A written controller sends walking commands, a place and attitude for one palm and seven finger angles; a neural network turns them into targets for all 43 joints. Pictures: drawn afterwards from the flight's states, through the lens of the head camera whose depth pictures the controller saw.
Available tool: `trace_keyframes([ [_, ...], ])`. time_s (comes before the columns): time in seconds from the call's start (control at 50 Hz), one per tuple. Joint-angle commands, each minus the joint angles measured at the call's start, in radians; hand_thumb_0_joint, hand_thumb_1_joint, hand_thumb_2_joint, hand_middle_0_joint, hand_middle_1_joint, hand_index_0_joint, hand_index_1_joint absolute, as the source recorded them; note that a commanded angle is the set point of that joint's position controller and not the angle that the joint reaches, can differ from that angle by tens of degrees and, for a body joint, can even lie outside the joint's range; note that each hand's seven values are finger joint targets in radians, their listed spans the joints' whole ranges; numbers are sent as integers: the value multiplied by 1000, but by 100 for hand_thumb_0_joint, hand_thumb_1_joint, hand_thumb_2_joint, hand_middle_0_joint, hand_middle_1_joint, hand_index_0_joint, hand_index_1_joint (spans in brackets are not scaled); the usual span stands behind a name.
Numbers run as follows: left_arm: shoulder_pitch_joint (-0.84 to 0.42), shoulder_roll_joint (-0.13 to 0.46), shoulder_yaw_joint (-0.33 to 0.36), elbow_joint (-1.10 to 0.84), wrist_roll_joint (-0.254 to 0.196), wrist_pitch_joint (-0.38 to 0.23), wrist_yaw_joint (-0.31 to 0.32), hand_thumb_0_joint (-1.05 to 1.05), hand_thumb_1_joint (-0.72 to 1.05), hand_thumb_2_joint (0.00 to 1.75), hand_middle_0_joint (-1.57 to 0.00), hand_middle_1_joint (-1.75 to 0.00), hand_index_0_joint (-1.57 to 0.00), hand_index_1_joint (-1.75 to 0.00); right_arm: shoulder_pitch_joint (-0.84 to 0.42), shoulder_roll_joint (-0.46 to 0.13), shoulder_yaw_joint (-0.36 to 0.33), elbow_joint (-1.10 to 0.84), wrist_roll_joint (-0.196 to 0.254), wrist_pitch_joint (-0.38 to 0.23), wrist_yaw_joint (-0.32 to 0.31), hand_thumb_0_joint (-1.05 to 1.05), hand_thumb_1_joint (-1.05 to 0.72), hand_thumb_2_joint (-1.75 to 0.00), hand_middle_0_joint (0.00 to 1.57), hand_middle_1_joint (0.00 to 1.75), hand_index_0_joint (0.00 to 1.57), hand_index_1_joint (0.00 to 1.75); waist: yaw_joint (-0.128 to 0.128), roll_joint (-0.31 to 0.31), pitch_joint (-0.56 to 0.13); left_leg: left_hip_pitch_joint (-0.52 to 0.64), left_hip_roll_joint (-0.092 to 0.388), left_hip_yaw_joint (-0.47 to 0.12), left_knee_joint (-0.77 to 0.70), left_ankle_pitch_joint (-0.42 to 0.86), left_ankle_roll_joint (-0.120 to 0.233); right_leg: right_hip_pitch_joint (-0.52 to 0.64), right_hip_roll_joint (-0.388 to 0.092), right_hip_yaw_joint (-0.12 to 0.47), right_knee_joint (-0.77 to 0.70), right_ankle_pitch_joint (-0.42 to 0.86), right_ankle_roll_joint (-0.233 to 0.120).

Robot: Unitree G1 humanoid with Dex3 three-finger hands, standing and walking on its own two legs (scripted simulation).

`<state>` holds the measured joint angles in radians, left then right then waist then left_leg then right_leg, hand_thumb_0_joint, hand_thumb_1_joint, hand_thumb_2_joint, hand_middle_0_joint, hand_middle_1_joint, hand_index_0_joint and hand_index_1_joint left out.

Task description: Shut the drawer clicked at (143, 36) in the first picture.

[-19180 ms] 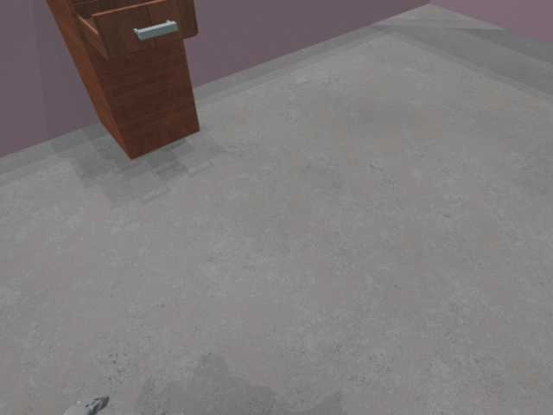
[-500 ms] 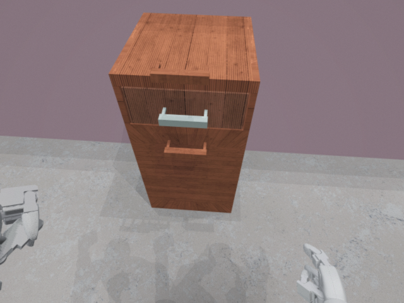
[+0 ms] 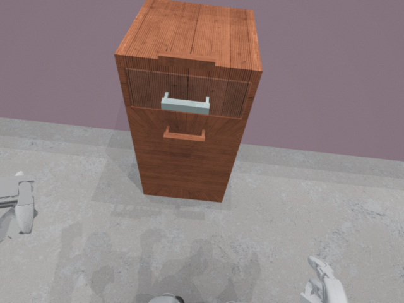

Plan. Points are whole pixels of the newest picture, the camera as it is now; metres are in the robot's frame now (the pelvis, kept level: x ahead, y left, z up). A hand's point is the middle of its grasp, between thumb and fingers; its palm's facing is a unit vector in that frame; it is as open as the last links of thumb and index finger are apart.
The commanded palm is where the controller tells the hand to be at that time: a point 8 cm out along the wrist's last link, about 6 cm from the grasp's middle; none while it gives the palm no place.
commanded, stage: step back with the hand held close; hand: left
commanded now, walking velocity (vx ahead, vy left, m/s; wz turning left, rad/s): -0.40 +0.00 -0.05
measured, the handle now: (186, 101) +0.70 +0.06 -0.04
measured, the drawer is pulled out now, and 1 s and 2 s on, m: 0.00 0.00 0.00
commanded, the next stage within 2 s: stop stepping back and stand still in 0.20 s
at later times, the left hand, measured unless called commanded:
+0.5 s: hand out of the picture +0.11 +0.21 +0.18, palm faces +0.27 -0.85 -0.45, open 3.2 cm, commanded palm +0.07 +0.26 +0.19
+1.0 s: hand out of the picture +0.09 +0.26 +0.16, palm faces +0.38 -0.84 -0.38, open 3.2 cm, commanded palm +0.02 +0.29 +0.19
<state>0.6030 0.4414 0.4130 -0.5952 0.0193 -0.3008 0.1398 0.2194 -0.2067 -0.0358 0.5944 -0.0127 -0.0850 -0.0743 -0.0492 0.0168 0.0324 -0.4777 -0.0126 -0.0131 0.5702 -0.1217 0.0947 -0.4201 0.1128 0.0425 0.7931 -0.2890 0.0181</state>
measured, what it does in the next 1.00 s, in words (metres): walks backwards: right foot, then left foot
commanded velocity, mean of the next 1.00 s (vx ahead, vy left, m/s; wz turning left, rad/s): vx -0.02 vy -0.01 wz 0.00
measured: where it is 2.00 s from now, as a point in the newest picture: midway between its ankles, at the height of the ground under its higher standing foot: outside the picture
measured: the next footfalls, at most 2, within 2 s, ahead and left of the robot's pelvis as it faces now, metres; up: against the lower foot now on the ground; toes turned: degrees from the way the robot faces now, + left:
right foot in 0.24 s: -0.17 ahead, -0.14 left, +0.00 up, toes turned -4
left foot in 0.88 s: -0.03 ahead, +0.12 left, +0.00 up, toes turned -3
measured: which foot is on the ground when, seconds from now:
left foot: down 0.00-0.74, up 0.76-0.86, down 0.88-1.00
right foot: up 0.00-0.22, down 0.24-0.92, up 0.94-1.00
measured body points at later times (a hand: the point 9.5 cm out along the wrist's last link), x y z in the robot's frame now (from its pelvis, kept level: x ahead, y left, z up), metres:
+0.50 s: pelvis -0.08 -0.01 -0.01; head -0.11 +0.01 +0.44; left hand +0.09 +0.26 +0.20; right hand +0.02 -0.28 -0.08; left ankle +0.07 +0.06 -0.73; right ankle -0.21 -0.13 -0.73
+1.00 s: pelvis -0.13 +0.02 +0.01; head -0.13 +0.03 +0.45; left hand +0.06 +0.30 +0.18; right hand +0.02 -0.21 -0.07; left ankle -0.04 +0.10 -0.73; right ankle -0.18 -0.09 -0.71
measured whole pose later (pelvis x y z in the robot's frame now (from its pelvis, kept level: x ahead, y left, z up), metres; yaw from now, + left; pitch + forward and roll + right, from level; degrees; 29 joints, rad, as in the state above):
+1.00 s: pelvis -0.13 +0.02 +0.01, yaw -5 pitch -1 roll +0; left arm 0.53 0.35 0.37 -0.49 -0.03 -0.18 0.16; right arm 0.21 -0.16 0.03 0.66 -0.01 -0.15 -0.09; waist 0.02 -0.03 0.00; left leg -0.33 -0.04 0.03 0.48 -0.13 0.05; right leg -0.23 0.02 0.02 0.68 -0.44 0.00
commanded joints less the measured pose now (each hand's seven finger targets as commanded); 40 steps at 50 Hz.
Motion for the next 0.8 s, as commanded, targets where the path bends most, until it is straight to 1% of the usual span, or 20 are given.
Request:
trace_keyframes([
  [0.0, 54, 115, 122, -223, -39, -53, 25, 0, 90, 90, -140, -160, -140, -160, -101, -145, -57, -150, -15, -90, 2, 0, -90, -90, 20, 30, 20, 30, 49, 133, -157, -42, 300, -314, -403, -400, 73, 207, -11, 12, 98, -171, -12],
  [0.06, 49, 99, 61, -239, -70, -56, 16, 0, 90, 90, -140, -160, -140, -160, -81, -120, -38, -94, -27, -106, 14, 0, -90, -90, 20, 30, 20, 30, 49, 164, -196, 225, 256, -257, -427, -279, 1, 116, -26, -25, -164, -275, -38],
  [0.1, 14, 105, 52, -250, -69, -71, 11, 0, 90, 90, -140, -160, -140, -160, -58, -119, -38, -54, -41, -108, 18, 0, -90, -90, 20, 30, 20, 30, 46, 224, -246, 398, 239, -203, -382, -2, -48, 109, -39, -37, -379, -214, -45],
  [0.16, -38, 153, 66, -265, -73, -101, -13, 0, 90, 90, -140, -160, -140, -160, -47, -120, -39, -47, -44, -79, 29, 0, -90, -90, 20, 30, 20, 30, 44, 169, -324, 625, 196, -96, -249, 397, -87, 73, -40, -42, -520, -42, -35],
  [0.24, -10, 229, 173, -290, -106, -108, -21, 0, 90, 90, -140, -160, -140, -160, -126, -125, -35, -114, -37, -59, 29, 0, -90, -90, 20, 30, 20, 30, 54, 156, -363, 559, 166, -27, -232, 187, -93, 84, -80, -51, -494, -46, -35],
  [0.28, 63, 214, 181, -275, -131, -111, -23, 0, 90, 90, -140, -160, -140, -160, -107, -105, -36, -130, 4, -48, 27, 0, -90, -90, 20, 30, 20, 30, 37, -86, -328, 615, 87, 20, -17, 60, -100, -63, -183, -11, -570, 94, -36],
  [0.3, 153, 237, 221, -244, -145, -86, -16, 0, 90, 90, -140, -160, -140, -160, -115, -101, -27, -147, 13, -42, 19, 0, -90, -90, 20, 30, 20, 30, 47, -172, -303, 563, 52, 35, 74, -26, -110, -100, -241, -5, -572, 46, -58],
  [0.36, 154, 183, 181, -195, -139, -4, -5, 0, 90, 90, -140, -160, -140, -160, -137, -90, -9, -145, 3, -14, 4, 0, -90, -90, 20, 30, 20, 30, 21, -62, -132, 378, 36, 23, 145, -48, -109, -144, -298, 55, -553, -92, -128],
  [0.42, 13, 145, 105, -111, -99, 24, 11, 0, 90, 90, -140, -160, -140, -160, -113, -119, -8, -128, 11, -36, -17, 0, -90, -90, 20, 30, 20, 30, 11, -59, 56, 303, 49, -18, 42, -84, -90, -134, -268, 49, -568, -149, -94],
  [0.48, -78, 131, 47, -106, -76, 11, 17, 0, 90, 90, -140, -160, -140, -160, -97, -139, -16, -113, 12, -61, -32, 0, -90, -90, 20, 30, 20, 30, 10, -61, 93, 377, 64, -56, 35, -110, -80, -188, -233, 6, -556, -251, -83],
  [0.52, -140, 140, 40, -169, -65, -4, 13, 0, 90, 90, -140, -160, -140, -160, -113, -146, -10, -118, 11, -89, -37, 0, -90, -90, 20, 30, 20, 30, 11, 54, 107, 350, 96, -129, -119, -180, -73, -126, -158, -47, -456, -248, -53],
  [0.56, -115, 133, 55, -230, -55, -14, 15, 0, 90, 90, -140, -160, -140, -160, -110, -156, -7, -126, 3, -117, -31, 0, -90, -90, 20, 30, 20, 30, 37, 253, 29, 203, 167, -338, -473, -552, -91, 98, -31, -80, -237, -253, -34],
  [0.58, -118, 147, 76, -273, -49, -20, 18, 0, 90, 90, -140, -160, -140, -160, -112, -150, -7, -127, -2, -128, -26, 0, -90, -90, 20, 30, 20, 30, 53, 297, -13, 148, 195, -385, -567, -660, -116, 185, -2, -79, -151, -257, -39],
  [0.6, -97, 190, 112, -303, -51, -26, 21, 0, 90, 90, -140, -160, -140, -160, -108, -139, -8, -121, -6, -137, -24, 0, -90, -90, 20, 30, 20, 30, 62, 256, -70, 153, 208, -386, -567, -647, -112, 220, -3, -64, -140, -254, -43],
  [0.66, 107, 162, 130, -292, -69, -5, 10, 0, 90, 90, -140, -160, -140, -160, -91, -115, -13, -141, -13, -124, 1, 0, -90, -90, 20, 30, 20, 30, 70, 200, -204, 139, 126, -146, -416, -425, -123, 380, -23, -80, -350, -225, -54],
  [0.68, 146, 158, 133, -285, -70, 2, 4, 0, 90, 90, -140, -160, -140, -160, -84, -110, -18, -140, -13, -107, 5, 0, -90, -90, 20, 30, 20, 30, 63, 125, -204, 168, 61, -38, -251, -325, -122, 325, -81, -32, -459, -216, -57],
  [0.7, 199, 173, 159, -234, -85, 8, 7, 0, 90, 90, -140, -160, -140, -160, -67, -108, -26, -128, -3, -94, 9, 0, -90, -90, 20, 30, 20, 30, 51, -51, -203, 306, 3, 21, 36, -197, -121, 100, -202, 92, -586, -298, -94],
  [0.72, 173, 154, 151, -244, -111, 21, 8, 0, 90, 90, -140, -160, -140, -160, -77, -105, -30, -121, -6, -72, 6, 0, -90, -90, 20, 30, 20, 30, 47, -185, -149, 288, -2, -4, 227, -128, -126, -52, -312, 221, -647, -385, -174],
  [0.74, 122, 129, 136, -230, -115, 36, 6, 0, 90, 90, -140, -160, -140, -160, -70, -103, -34, -102, -4, -54, 5, 0, -90, -90, 20, 30, 20, 30, 33, -205, -89, 195, 16, -18, 336, -109, -127, -93, -375, 251, -640, -419, -238],
  [0.78, -1, 94, 96, -135, -93, 46, 22, 0, 90, 90, -140, -160, -140, -160, -73, -92, -15, -91, 7, -59, -3, 0, -90, -90, 20, 30, 20, 30, 9, -126, 10, 168, 66, -35, 181, -151, -103, -62, -337, 152, -570, -286, -182],
])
